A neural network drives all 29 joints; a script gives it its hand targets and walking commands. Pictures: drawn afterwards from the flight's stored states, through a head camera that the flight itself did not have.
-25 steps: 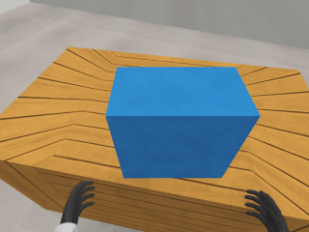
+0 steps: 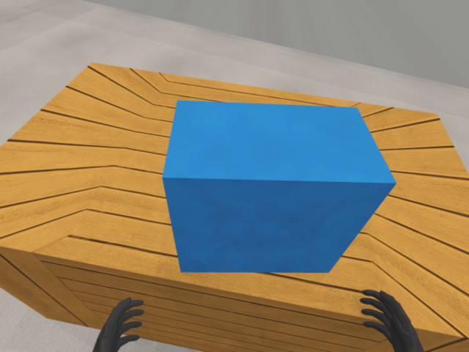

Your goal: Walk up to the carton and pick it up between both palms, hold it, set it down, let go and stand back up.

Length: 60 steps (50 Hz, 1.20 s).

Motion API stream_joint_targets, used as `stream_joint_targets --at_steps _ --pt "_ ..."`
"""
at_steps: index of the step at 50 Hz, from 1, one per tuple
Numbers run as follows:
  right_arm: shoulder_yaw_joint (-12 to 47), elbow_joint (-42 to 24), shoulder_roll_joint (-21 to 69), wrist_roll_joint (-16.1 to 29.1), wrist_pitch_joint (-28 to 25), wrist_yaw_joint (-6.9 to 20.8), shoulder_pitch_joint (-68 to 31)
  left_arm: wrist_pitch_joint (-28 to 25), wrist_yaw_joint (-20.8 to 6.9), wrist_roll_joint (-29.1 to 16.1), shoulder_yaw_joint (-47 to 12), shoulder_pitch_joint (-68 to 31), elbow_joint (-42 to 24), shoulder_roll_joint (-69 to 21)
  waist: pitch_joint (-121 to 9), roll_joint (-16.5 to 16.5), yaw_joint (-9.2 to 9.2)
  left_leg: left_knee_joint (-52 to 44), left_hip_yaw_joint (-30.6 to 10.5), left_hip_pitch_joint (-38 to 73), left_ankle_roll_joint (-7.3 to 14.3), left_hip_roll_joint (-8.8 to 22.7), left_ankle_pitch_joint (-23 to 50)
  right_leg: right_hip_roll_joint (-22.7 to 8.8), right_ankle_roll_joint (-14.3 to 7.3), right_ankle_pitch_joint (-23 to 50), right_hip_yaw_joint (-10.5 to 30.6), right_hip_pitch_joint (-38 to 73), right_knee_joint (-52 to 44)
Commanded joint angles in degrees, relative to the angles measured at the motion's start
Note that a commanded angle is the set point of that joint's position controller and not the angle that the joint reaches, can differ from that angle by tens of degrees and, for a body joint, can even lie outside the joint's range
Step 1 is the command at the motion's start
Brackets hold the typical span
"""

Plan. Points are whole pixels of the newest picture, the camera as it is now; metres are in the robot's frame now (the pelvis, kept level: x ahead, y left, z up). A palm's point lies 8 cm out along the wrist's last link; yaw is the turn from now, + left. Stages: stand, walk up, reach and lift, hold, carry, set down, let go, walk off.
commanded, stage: set down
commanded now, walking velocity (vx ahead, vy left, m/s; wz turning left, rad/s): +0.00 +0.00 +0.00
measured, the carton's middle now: (261, 196) +0.40 -0.02 +0.04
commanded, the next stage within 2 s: let go in 0.14 s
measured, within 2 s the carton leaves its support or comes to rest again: neither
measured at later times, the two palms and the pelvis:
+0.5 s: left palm out of the picture +0.13 +0.22 -0.09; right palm (401, 340) +0.18 -0.26 -0.03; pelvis -0.02 +0.00 +0.00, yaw +1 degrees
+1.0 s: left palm out of the picture +0.09 +0.25 -0.11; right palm (400, 346) +0.18 -0.26 -0.04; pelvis -0.03 +0.00 -0.02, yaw -3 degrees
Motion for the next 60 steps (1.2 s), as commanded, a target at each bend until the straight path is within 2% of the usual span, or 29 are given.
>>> stream_joint_targets --at_steps 1,7,8,9,10,11,12,13,17,22,26,31,34,35,37,38,40,43,44,45,46,48,51,54,55,56,57,58,60 --pt "-0.5 1.3 -5.6 -2.1 3.9 -0.1 -2.2 -0.2 0.8 1.0 1.1 -3.0 -7.3 2.9 -3.0 4.9 2.18 -1.7 1.8 -0.4 -2.5 -0.3 18.7 -1.4 -2.9 7.0 -1.3 1.9 -2.2" --pt "-1.6 2.8 -3.1 -4.4 6.9 -0.3 -1.3 1.3 1.3 1.4 0.5 -6.4 -4.6 4.1 -0.4 6.0 0.96 -2.7 2.6 -3.2 -2.0 -0.8 14.1 -2.1 -2.9 3.6 -0.7 1.4 -1.5" --pt "-1.9 4.7 -2.7 -5.2 7.8 -0.4 -1.2 2.1 0.8 2.5 0.5 -5.4 -2.9 3.3 1.4 6.8 -0.4 -3.1 2.2 -3.7 -1.9 -0.7 12.4 -1.9 -2.9 2.2 -1.0 2.4 -1.8" --pt "-1.9 2.0 -3.4 -4.7 7.6 -0.1 -1.5 1.8 1.1 1.9 0.2 -5.5 -6.4 2.9 -0.5 6.7 0.79 -3.4 1.3 -4.9 -1.7 0.3 12.2 -1.3 -3.0 1.5 -0.9 3.5 -1.3" --pt "-1.2 4.4 -2.9 -5.2 8.5 -0.2 -1.6 3.1 0.7 2.9 0.7 -5.6 -1.2 2.8 1.9 5.9 0.23 -3.7 2.0 -6.4 -1.3 -0.3 10.8 -1.8 -3.0 1.5 -0.5 4.0 -1.8" --pt "-1.3 -0.4 -2.4 -5.0 8.2 -0.3 -1.6 2.8 0.8 2.0 1.5 -5.7 -3.7 4.0 -1.1 5.0 0.85 -3.5 2.7 -7.2 -1.1 -0.5 12.3 -1.8 -2.5 2.8 -1.5 5.6 -0.8" --pt "-0.8 2.6 -1.6 -5.7 9.1 -0.5 -1.7 3.4 0.2 2.8 0.9 -6.0 0.2 3.9 0.7 5.5 0.08 -3.6 2.5 -7.5 -0.9 -0.6 11.6 -1.8 -2.5 2.2 -1.1 5.1 -1.2" --pt "-0.9 0.0 -2.2 -5.4 9.1 -0.6 -2.0 3.3 0.1 1.9 1.3 -5.8 -2.2 4.3 -0.7 4.0 1.36 -3.8 2.5 -7.7 -1.1 -0.5 11.9 -2.2 -2.3 2.2 -1.2 6.3 -1.1" --pt "-0.5 4.0 -1.7 -7.2 11.1 -1.8 -1.4 4.9 -1.2 3.9 1.9 -6.6 0.9 4.0 2.8 4.2 -0.27 -4.1 2.5 -6.0 -1.1 -1.0 9.4 -2.0 -2.2 0.5 -1.3 4.5 -1.5" --pt "-1.2 3.7 -1.4 -8.3 11.0 -2.0 -1.9 4.5 -0.8 4.2 1.8 -7.5 -0.5 4.0 1.9 4.5 0.01 -4.8 2.7 -7.9 -1.3 -0.3 7.5 -1.7 -2.2 -0.8 -1.4 6.1 -1.0" --pt "-1.4 3.2 -1.4 -8.7 10.3 -2.2 -0.3 3.1 -0.2 4.5 1.7 -6.8 -0.8 4.9 2.7 8.5 -0.72 -5.9 2.9 -11.0 -0.9 0.5 7.8 -1.0 -1.8 2.5 -1.5 9.5 1.3" --pt "0.0 3.1 -0.2 -8.5 10.9 -2.9 -2.4 4.5 -1.4 4.8 2.1 -7.5 -0.2 4.9 3.2 4.9 -1.24 -3.5 2.5 -7.5 -1.8 -1.1 9.9 -2.0 -1.7 0.2 -1.7 6.4 -0.9" --pt "0.2 3.9 -0.1 -8.3 10.7 -3.4 -1.5 3.8 -1.1 5.4 2.9 -7.3 -0.1 4.9 4.1 5.9 -0.11 -3.9 3.0 -7.7 -1.8 -1.0 7.3 -2.4 -1.9 -1.2 -1.2 6.0 -0.8" --pt "-2.4 -1.5 -3.1 -13.4 15.0 -5.5 -1.3 0.3 -3.2 2.8 4.3 -0.5 7.6 11.4 4.4 8.8 -0.36 4.5 -1.3 -6.3 -0.7 4.1 13.1 -8.0 1.0 17.6 4.7 -6.0 2.8" --pt "-3.6 -3.3 -4.8 -13.2 17.2 -6.4 0.8 -1.8 -4.0 2.1 3.9 0.7 11.0 11.7 -1.5 3.9 -1.58 7.6 -1.1 -1.7 -0.3 5.2 8.5 -7.3 1.6 20.4 4.8 -7.8 5.4" --pt "-4.2 -3.1 -5.9 -12.0 17.6 -6.6 4.0 -2.0 -4.0 2.5 3.5 -4.8 10.3 10.9 -3.9 5.0 -3.35 8.1 -0.6 -2.3 -0.6 5.1 10.6 -5.9 1.4 19.7 4.3 -7.2 7.8" --pt "-3.6 -5.0 -5.2 -11.6 17.8 -6.5 7.2 -2.4 -4.5 2.2 3.0 -5.8 9.7 9.6 -7.5 7.2 -3.77 8.5 -1.8 -3.8 0.3 6.6 11.9 -5.1 1.7 14.0 4.5 -7.3 9.2" --pt "-3.3 -8.0 -4.9 -12.0 17.8 -6.9 3.2 -2.1 -5.6 2.3 2.8 -6.4 11.5 9.8 -7.5 4.9 -1.76 7.8 -3.2 -7.0 1.3 6.9 3.5 -3.3 1.9 8.2 4.2 -10.3 10.9" --pt "-3.9 -8.5 -7.2 -11.7 17.5 -6.5 5.0 -1.9 -5.3 2.7 2.4 -6.9 11.4 9.2 -5.3 8.2 -3.3 6.0 -3.1 -8.7 1.9 8.0 1.5 -3.4 2.1 8.9 3.7 -11.9 12.1" --pt "-3.5 -9.5 -5.5 -12.1 17.5 -6.5 2.9 -1.6 -5.8 2.2 2.0 -6.7 12.3 8.0 -3.5 9.5 -2.32 6.3 -2.3 -9.0 2.1 8.1 2.4 -3.3 2.4 7.2 3.8 -13.1 10.7" --pt "-3.5 -10.7 -5.0 -12.2 17.7 -6.6 3.6 -1.6 -5.6 2.4 2.6 -5.3 12.8 10.2 -2.3 8.2 -2.3 5.8 -3.3 -11.6 2.4 8.6 -0.8 -3.8 2.6 7.2 4.2 -14.0 10.4" --pt "-2.3 -10.5 -2.2 -11.7 17.9 -6.3 5.8 -1.8 -5.8 2.1 3.1 -4.8 13.9 12.2 -1.5 -1.1 -2.21 8.6 0.1 -11.2 0.9 5.5 -6.3 -4.9 1.9 7.1 7.5 -16.5 7.3" --pt "-2.7 -12.2 -2.9 -12.0 17.8 -6.5 6.1 -1.4 -5.2 3.2 3.7 -8.7 12.9 13.0 -1.4 -2.8 -3.08 10.3 -0.3 -10.4 0.6 4.5 -6.1 -5.8 1.0 -0.2 10.6 -20.0 5.5" --pt "-2.6 -11.2 -2.9 -12.0 17.3 -5.7 8.3 -1.3 -5.8 2.8 3.3 -6.7 13.3 12.2 -6.7 3.7 -4.05 9.5 -0.2 -8.1 1.5 4.7 -6.9 -3.9 1.2 -4.5 9.7 -18.6 6.7" --pt "-2.0 -11.5 -1.3 -12.3 16.7 -5.7 8.3 -1.4 -6.4 2.3 2.6 -5.7 13.9 9.2 -5.5 8.2 -3.24 5.6 -3.3 -10.1 2.6 7.9 -7.7 -3.2 2.0 -3.6 7.2 -18.1 8.7" --pt "-2.3 -11.8 -2.6 -12.1 16.2 -5.8 7.6 -1.4 -6.2 2.7 3.0 -6.4 15.0 11.1 -7.1 6.9 -3.27 5.3 -3.2 -10.1 2.6 7.6 -3.5 -2.2 2.2 1.0 5.9 -14.5 10.0" --pt "-2.5 -11.8 -3.3 -12.2 16.4 -6.0 7.8 -1.4 -6.4 2.4 3.1 -4.8 14.3 11.3 -8.0 11.1 -2.76 5.8 -2.2 -8.8 2.2 7.5 -0.7 -2.4 2.5 4.3 4.7 -14.1 10.4" --pt "-2.2 -12.6 -1.8 -11.6 16.3 -6.2 6.0 -1.8 -6.5 2.5 2.5 -6.2 14.8 9.7 -7.9 9.4 -2.28 6.0 -2.1 -8.5 3.0 8.3 6.0 -2.5 2.3 5.9 4.2 -13.9 10.8" --pt "-2.2 -11.8 -2.0 -11.2 16.3 -6.8 7.6 -2.0 -6.3 2.6 3.0 -6.1 14.3 11.5 -9.1 8.0 -2.66 7.2 -2.0 -7.8 2.9 8.5 6.2 -2.3 2.0 4.4 4.0 -14.3 12.3"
